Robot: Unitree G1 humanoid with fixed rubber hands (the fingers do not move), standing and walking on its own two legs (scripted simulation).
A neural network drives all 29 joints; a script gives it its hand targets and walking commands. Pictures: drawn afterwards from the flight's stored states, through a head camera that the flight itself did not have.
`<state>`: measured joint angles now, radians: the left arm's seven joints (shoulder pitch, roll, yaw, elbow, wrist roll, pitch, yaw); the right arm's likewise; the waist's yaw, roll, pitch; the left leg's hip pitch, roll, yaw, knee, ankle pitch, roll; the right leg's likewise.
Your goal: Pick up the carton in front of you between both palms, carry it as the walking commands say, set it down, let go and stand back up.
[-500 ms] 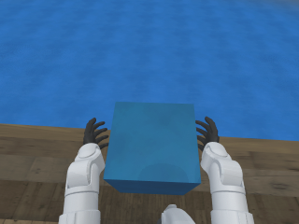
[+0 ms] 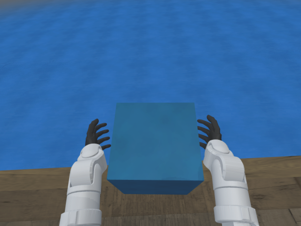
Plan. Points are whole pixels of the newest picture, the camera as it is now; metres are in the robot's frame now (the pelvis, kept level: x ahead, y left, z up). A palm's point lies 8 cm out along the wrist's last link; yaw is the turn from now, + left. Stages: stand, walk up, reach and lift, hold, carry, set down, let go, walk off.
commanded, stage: carry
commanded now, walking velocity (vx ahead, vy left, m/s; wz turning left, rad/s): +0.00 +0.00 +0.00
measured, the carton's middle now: (155, 153) +0.34 -0.03 +0.00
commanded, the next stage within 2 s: none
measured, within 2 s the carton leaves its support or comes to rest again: neither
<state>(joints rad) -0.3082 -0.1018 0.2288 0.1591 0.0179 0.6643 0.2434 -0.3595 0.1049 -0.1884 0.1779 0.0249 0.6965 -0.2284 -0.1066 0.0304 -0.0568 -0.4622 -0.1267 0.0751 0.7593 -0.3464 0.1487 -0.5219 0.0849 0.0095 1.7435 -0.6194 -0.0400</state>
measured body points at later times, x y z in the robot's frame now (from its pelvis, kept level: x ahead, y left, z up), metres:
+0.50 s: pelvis +0.39 -0.04 -0.19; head +0.39 -0.03 +0.26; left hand +0.69 +0.14 -0.15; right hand +0.73 -0.18 -0.15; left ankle +0.47 +0.08 -0.84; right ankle +0.32 -0.10 -0.86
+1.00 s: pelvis +0.80 -0.04 -0.42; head +0.80 -0.04 +0.03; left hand +1.12 +0.11 -0.38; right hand +1.12 -0.20 -0.37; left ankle +0.64 +0.04 -0.98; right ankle +0.90 -0.11 -1.14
